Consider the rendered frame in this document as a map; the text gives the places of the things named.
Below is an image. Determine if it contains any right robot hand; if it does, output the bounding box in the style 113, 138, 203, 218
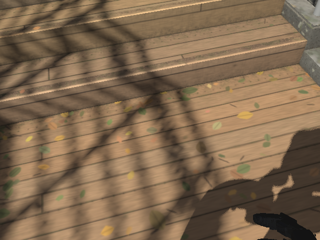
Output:
253, 212, 317, 240

